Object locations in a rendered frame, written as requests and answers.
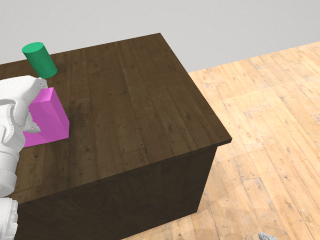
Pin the robot left forearm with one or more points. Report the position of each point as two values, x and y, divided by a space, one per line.
13 116

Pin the sponge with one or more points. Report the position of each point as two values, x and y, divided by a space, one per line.
48 113

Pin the left robot hand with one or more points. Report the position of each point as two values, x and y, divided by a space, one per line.
25 88

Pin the left robot upper arm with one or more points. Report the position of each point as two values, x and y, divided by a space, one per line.
8 218

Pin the table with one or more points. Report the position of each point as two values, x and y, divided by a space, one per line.
142 140

